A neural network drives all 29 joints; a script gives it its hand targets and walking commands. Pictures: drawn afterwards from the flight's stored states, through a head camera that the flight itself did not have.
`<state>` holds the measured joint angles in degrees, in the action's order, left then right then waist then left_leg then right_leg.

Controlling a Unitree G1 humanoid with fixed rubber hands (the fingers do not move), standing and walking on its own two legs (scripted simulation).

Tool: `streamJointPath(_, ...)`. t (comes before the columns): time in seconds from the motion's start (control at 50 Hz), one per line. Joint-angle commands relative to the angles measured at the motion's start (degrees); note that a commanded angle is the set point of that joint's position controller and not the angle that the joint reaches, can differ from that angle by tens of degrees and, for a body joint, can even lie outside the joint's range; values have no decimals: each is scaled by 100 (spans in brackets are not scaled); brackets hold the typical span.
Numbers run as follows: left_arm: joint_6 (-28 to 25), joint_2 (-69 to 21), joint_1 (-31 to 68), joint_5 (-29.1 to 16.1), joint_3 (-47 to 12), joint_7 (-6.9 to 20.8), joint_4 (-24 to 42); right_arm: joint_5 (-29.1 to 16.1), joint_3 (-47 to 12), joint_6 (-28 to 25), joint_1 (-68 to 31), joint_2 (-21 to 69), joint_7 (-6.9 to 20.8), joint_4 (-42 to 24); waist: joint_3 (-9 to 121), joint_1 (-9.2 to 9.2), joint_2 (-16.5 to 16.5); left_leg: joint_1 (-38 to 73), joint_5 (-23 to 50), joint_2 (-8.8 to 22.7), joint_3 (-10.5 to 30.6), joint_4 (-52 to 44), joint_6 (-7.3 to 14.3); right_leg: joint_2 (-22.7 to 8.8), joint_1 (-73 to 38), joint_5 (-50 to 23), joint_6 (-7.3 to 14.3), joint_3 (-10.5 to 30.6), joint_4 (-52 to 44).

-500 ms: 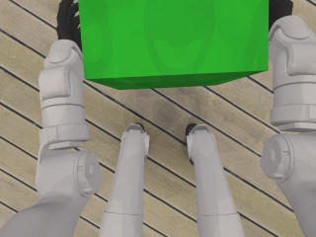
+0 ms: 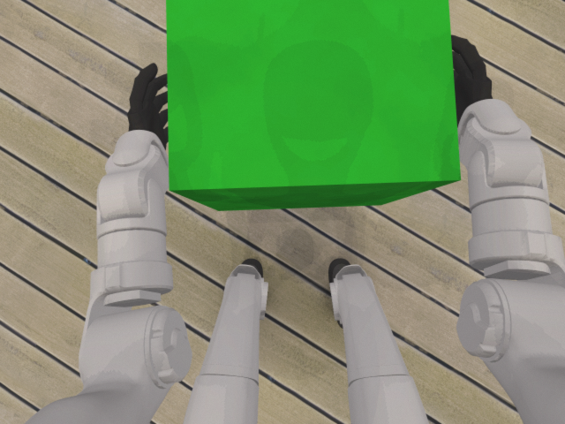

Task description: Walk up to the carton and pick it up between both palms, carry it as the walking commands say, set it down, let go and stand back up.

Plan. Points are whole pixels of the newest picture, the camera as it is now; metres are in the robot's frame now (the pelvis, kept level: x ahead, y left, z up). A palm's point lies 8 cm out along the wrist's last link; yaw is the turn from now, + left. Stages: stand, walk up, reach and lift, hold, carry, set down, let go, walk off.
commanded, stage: reach and lift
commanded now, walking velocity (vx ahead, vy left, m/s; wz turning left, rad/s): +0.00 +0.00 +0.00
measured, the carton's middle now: (302, 125) +0.49 +0.00 -0.14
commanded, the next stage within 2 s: none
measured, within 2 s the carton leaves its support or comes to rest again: neither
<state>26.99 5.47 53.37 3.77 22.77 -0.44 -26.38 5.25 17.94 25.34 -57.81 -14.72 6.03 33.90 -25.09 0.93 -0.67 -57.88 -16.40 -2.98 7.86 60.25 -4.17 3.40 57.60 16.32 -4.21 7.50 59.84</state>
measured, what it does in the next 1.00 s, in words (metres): rises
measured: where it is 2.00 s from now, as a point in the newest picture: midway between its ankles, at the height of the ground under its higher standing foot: (295, 306)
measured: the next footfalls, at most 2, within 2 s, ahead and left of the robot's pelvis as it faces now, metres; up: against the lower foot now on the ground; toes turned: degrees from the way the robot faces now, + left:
none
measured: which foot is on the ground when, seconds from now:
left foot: down 0.00-1.00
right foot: down 0.00-1.00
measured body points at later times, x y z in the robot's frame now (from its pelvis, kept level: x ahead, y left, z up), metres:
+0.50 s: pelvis +0.11 +0.00 +0.07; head +0.20 +0.00 +0.51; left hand +0.45 +0.19 +0.04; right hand +0.48 -0.20 +0.04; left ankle +0.13 +0.14 -0.65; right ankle +0.13 -0.15 -0.65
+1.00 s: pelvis +0.12 +0.00 +0.10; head +0.13 +0.01 +0.55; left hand +0.41 +0.20 +0.10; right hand +0.45 -0.18 +0.10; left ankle +0.13 +0.14 -0.65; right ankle +0.13 -0.14 -0.65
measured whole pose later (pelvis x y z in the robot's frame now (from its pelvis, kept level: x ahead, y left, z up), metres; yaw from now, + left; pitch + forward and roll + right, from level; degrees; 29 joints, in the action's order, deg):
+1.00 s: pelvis +0.12 +0.00 +0.10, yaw -1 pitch +4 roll +0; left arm 34.8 -3.5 13.3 10.2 18.5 6.3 -14.1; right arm 10.9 13.8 32.5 -17.6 -3.5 9.1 21.9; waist 2.5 2.8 0.5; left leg -16.0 -10.5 -0.5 6.9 22.5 -2.0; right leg 0.6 16.0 10.1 -2.3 7.8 22.0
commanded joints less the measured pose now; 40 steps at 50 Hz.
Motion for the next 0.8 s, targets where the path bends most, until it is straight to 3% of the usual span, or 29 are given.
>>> streamJointPath(0.0,-327,-6064,3939,-914,-3988,1942,581,-1036,-3341,-333,-3477,6663,1639,-967,11139,73,294,2879,885,-493,-1082,-797,172,490,-2734,-650,315,-1038,-834)
streamJointPath(0.02,-354,-5987,3927,-932,-4021,1943,712,-1160,-3466,-347,-3521,6830,1623,-1053,11239,71,336,3202,1001,-467,-1037,-876,241,445,-2903,-711,267,-984,-962)
streamJointPath(0.06,-351,-5902,3853,-691,-3575,2004,439,-841,-2999,-253,-3107,6979,1690,-443,10110,107,400,2825,605,-449,-1072,-1194,309,410,-2619,-407,282,-1028,-1194)
streamJointPath(0.08,-353,-5998,3654,-664,-3688,2031,388,-908,-2963,-290,-2814,6950,1704,-342,9856,127,151,2812,523,-407,-1080,-1263,258,393,-2638,-375,337,-907,-1310)
streamJointPath(0.12,-349,-6103,3290,-445,-3558,2043,403,-715,-2796,-310,-2323,7169,1729,-307,9112,109,137,2803,776,-480,-1136,-1367,224,463,-2582,-660,328,-950,-1473)
streamJointPath(0.16,-266,-6167,2816,-121,-2960,2051,-243,-516,-2356,-295,-2137,6929,1773,97,7586,152,-99,2870,548,-422,-1059,-1661,266,394,-1931,-252,329,-1020,-1675)
streamJointPath(0.18,-243,-6273,2457,-96,-2949,2070,-14,-584,-2553,-278,-2142,6984,1799,-316,7907,117,33,3123,884,-469,-1063,-1733,250,428,-2244,-554,304,-1033,-1792)
streamJointPath(0.2,-240,-6354,2291,-26,-2789,2063,-210,-480,-2344,-264,-1942,6850,1807,-31,7307,114,-52,2972,645,-434,-1031,-1773,256,388,-1844,-261,365,-965,-1859)
streamJointPath(0.22,-313,-6304,2431,-97,-2991,2127,194,-374,-2452,-287,-1678,7142,1768,-174,7513,-48,193,2996,807,-430,-1021,-1807,293,400,-2321,-556,327,-877,-2030)
streamJointPath(0.24,-311,-6149,2344,0,-2797,2148,6,-366,-2329,-262,-1608,7133,1792,29,7193,147,238,2765,577,-421,-1042,-1924,330,359,-2133,-376,312,-909,-2092)
streamJointPath(0.28,-204,-6105,1745,62,-2722,2135,-7,-172,-2195,-203,-1091,7062,1749,-27,7026,63,463,3005,997,-380,-971,-2067,306,393,-2458,-813,287,-896,-2219)
streamJointPath(0.3,-148,-5991,1479,244,-2544,2130,-202,-39,-2082,-142,-785,7069,1712,92,6384,143,396,2790,926,-376,-960,-2173,318,358,-2433,-799,311,-834,-2373)
streamJointPath(0.34,-28,-5884,907,370,-2324,2115,-236,326,-1691,-3,66,6757,1703,447,5908,-38,409,2926,1322,-304,-924,-2403,257,404,-2458,-1190,364,-832,-2512)
streamJointPath(0.36,39,-5986,637,393,-2588,2115,-189,217,-1873,-46,38,6742,1680,42,5996,38,66,3232,1418,-311,-896,-2503,211,400,-2863,-1249,432,-819,-2545)
streamJointPath(0.38,49,-5875,528,327,-2588,2129,12,155,-2099,31,189,6776,1675,-145,6214,29,343,3490,1602,-319,-927,-2548,268,393,-3182,-1505,349,-784,-2683)
streamJointPath(0.4,97,-5751,521,382,-2329,2128,-295,247,-2019,49,223,6583,1630,40,5723,127,301,3403,1470,-281,-899,-2622,272,334,-3029,-1429,366,-725,-2769)
streamJointPath(0.48,0,-5937,9,109,-3199,2086,583,-246,-2723,-94,364,6655,1562,-999,6477,220,-45,4178,2685,-361,-835,-2776,247,340,-3945,-2713,323,-630,-2963)
streamJointPath(0.5,6,-6116,-206,-14,-3452,2027,685,-370,-2829,-130,573,6499,1580,-1086,6636,11,-137,4475,3105,-323,-744,-2819,181,368,-3936,-3017,372,-656,-2959)
streamJointPath(0.52,-57,-5976,-147,25,-3416,1970,773,-250,-2756,-193,414,6454,1566,-1208,6400,8,-84,4429,2906,-308,-681,-2848,226,356,-3939,-2931,427,-620,-2946)
streamJointPath(0.54,-150,-6028,-245,-138,-3698,1930,1209,-399,-3174,-220,598,6767,1502,-1503,6755,76,287,4565,3281,-372,-652,-2874,228,362,-4380,-3595,343,-575,-2975)
streamJointPath(0.56,-109,-6130,-357,-252,-3982,1906,1355,-547,-3243,-237,622,6754,1505,-1623,6862,127,51,5016,3685,-367,-604,-2951,215,365,-4315,-3704,332,-592,-3063)
streamJointPath(0.58,-100,-5955,-569,-188,-3770,1850,1215,-410,-3160,-168,1009,6633,1486,-1405,6290,22,230,4588,3349,-326,-572,-3023,208,321,-4317,-3754,350,-531,-3101)
streamJointPath(0.62,-160,-6042,-798,-302,-4030,1830,1614,-623,-3609,-228,1044,6826,1438,-1967,6898,225,532,4688,3564,-447,-568,-3103,277,329,-4946,-4373,296,-418,-3149)
streamJointPath(0.64,-120,-5956,-962,-241,-4059,1781,1525,-573,-3568,-185,1165,6633,1408,-1911,6394,111,264,4498,3343,-433,-614,-3236,247,323,-4842,-4127,319,-491,-3206)
streamJointPath(0.68,-100,-5934,-1131,-271,-4173,1735,1735,-594,-3760,-172,1300,6793,1330,-2185,6551,174,440,4731,3415,-449,-599,-3322,247,299,-5186,-4338,306,-426,-3312)
streamJointPath(0.7,15,-5851,-1397,-202,-4068,1749,1615,-515,-3644,-114,1336,6476,1371,-2190,6249,161,200,4671,3141,-464,-658,-3366,240,294,-5043,-3905,333,-512,-3309)
streamJointPath(0.72,23,-5812,-1389,-285,-4237,1721,1764,-615,-3897,-26,1532,6707,1307,-2278,6147,193,638,4879,3112,-457,-624,-3495,279,333,-5139,-3944,267,-511,-3455)
streamJointPath(0.76,148,-5747,-1336,-248,-4299,1738,1868,-516,-3700,45,1519,6622,1343,-2198,5851,168,278,4978,2808,-462,-660,-3518,268,356,-4920,-3227,326,-545,-3563)
streamJointPath(0.78,188,-5633,-1348,-173,-4058,1712,1602,-551,-3698,96,1354,6500,1325,-2203,5612,214,422,4991,2754,-434,-651,-3601,332,292,-4890,-3212,284,-518,-3616)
